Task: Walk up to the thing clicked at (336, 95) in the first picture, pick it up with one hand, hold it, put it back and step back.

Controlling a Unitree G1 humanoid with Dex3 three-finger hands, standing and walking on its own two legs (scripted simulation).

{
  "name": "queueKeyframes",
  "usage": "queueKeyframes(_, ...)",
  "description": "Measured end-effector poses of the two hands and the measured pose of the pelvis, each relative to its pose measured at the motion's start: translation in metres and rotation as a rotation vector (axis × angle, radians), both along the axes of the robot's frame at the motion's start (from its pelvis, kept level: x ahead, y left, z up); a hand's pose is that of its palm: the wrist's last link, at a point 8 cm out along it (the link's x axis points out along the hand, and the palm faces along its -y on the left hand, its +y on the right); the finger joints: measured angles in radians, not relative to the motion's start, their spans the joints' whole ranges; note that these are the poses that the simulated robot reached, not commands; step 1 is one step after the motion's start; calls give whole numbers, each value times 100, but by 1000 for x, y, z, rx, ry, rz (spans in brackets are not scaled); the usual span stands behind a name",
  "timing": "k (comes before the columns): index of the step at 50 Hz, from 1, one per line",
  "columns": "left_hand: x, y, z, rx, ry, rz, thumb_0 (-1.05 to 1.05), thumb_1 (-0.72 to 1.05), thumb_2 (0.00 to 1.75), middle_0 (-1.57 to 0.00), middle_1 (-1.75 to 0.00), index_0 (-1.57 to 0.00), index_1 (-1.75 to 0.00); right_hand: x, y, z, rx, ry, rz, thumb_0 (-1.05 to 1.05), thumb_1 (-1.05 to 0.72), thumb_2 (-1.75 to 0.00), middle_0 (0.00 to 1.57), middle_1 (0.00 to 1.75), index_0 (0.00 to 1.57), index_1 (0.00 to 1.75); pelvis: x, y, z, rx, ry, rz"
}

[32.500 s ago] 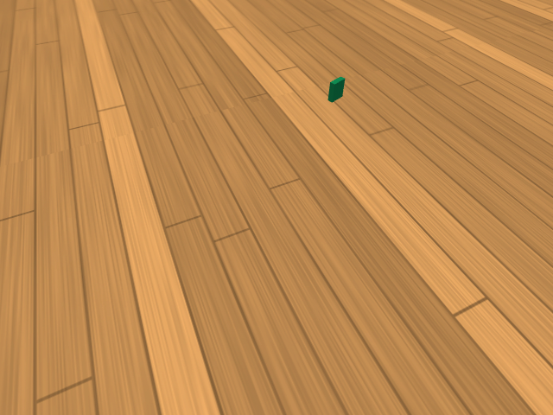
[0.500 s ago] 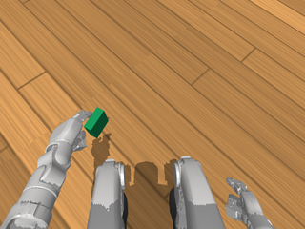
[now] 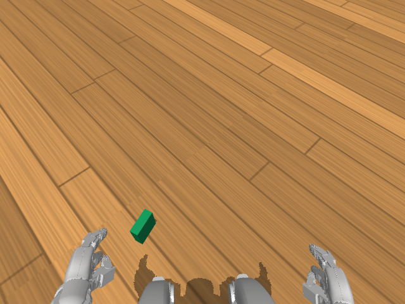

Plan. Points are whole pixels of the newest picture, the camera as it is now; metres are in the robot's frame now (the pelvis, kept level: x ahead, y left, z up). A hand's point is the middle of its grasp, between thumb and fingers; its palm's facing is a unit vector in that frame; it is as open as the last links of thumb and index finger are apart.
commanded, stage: home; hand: left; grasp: from the side
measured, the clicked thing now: (143, 226) +0.48 +0.22 -0.61
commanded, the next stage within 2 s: stand in 1.74 s
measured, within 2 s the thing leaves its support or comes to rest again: neither
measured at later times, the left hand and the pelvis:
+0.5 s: hand (91, 284) +0.19 +0.19 +0.00, palm faces +0.08 -0.98 -0.20, open 7.5 cm; pelvis +0.03 +0.00 +0.05, yaw +1 degrees
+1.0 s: hand (95, 283) +0.19 +0.18 +0.00, palm faces +0.07 -0.97 -0.21, open 7.4 cm; pelvis +0.03 +0.00 +0.05, yaw +1 degrees
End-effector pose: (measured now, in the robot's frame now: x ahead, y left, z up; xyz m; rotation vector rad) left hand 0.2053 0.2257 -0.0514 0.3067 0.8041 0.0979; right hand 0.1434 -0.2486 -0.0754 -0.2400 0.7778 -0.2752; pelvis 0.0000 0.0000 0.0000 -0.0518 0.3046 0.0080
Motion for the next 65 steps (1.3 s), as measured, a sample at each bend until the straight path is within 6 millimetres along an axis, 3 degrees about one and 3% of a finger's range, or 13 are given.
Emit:
queueKeyframes(8, -20, 6, 57, -76, 9, 107, 2, 90, 90, -20, -30, -21, -30, 16, 11, 41, 6, -73, 0, 1, -90, -90, 20, 30, 20, 30, 24, 3, 36, 0, -74, 7)
queueKeyframes(15, -34, 12, 79, -89, 5, 127, 1, 90, 90, -20, -30, -20, -30, 38, 20, 59, 5, -150, 33, 2, -90, -90, 20, 30, 21, 30, 34, 4, 47, 3, -108, 17)
queueKeyframes(25, -36, 10, 74, -112, 19, 118, 2, 88, 89, -20, -29, -20, -30, 55, 19, 69, -24, -203, 82, 2, -90, -90, 20, 30, 21, 30, 34, 4, 47, 6, -126, 25)
queueKeyframes(45, -35, 6, 75, -98, 15, 107, 2, 90, 90, -20, -30, -20, -30, 34, 13, 57, -12, -147, 59, 2, -90, -90, 20, 30, 21, 30, 32, 0, 46, 10, -129, 18)
queueKeyframes(65, -39, -2, 77, -101, 8, 108, 2, 91, 90, -20, -30, -20, -30, 39, 3, 61, -23, -184, 63, 2, -90, -90, 20, 30, 21, 30, 28, -7, 45, 15, -133, 20)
